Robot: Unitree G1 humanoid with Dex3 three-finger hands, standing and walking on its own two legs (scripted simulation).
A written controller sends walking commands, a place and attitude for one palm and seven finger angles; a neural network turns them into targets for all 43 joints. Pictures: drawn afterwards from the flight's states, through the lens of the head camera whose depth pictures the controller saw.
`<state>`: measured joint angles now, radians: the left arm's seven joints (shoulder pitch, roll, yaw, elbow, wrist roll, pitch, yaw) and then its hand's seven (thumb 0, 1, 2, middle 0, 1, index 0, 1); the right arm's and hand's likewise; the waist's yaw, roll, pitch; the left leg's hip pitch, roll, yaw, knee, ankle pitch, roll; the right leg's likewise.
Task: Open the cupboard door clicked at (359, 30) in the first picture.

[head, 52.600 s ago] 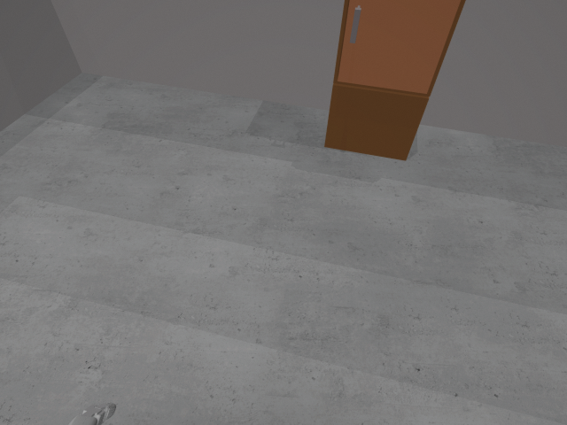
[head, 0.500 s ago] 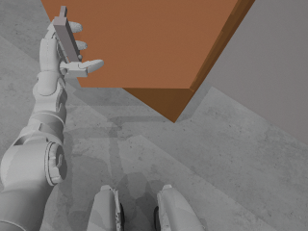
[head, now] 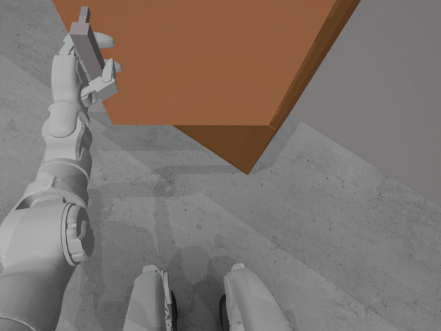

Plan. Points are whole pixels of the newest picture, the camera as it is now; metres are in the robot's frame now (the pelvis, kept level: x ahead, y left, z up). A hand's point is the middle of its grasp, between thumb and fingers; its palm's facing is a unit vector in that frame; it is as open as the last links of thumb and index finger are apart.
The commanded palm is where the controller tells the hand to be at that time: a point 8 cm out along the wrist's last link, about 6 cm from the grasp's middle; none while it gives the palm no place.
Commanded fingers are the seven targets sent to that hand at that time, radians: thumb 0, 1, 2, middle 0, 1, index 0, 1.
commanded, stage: pull the door open along its arc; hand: left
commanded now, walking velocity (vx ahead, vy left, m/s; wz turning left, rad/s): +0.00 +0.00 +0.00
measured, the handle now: (95, 53) +0.58 +0.16 +0.06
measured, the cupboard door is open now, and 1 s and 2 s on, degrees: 38 77 75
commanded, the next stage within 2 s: open thumb and fingers to let go in 0.90 s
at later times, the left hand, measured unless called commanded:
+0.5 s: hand (122, 142) +0.42 +0.12 +0.06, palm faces +0.03 -1.00 +0.07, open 6.2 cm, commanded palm +0.36 +0.16 +0.05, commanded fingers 0.00 0.90 0.90 -0.40 -1.35 -0.40 -1.35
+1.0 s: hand (186, 215) +0.30 +0.03 +0.06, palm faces +0.32 -0.95 -0.01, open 6.4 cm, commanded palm +0.26 +0.07 +0.05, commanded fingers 0.00 0.83 0.87 -0.40 -1.34 -0.40 -1.34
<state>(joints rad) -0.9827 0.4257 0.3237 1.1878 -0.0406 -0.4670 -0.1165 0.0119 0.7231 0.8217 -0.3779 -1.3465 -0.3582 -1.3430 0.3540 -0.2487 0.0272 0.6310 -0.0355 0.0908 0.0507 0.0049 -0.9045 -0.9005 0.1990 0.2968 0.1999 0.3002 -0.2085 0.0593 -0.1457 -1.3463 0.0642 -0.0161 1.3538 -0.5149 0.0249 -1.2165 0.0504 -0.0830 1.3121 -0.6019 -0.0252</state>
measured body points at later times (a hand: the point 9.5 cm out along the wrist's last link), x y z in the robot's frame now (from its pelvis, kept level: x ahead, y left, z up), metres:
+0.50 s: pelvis +0.02 +0.00 +0.03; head +0.13 +0.01 +0.47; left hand +0.41 +0.17 +0.05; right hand +0.09 -0.25 -0.09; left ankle +0.05 +0.11 -0.60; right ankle +0.00 -0.11 -0.60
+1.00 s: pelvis +0.02 -0.05 +0.04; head +0.08 -0.05 +0.48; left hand +0.27 +0.08 +0.06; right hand +0.22 -0.23 -0.07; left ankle +0.05 +0.11 -0.60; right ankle +0.00 -0.11 -0.60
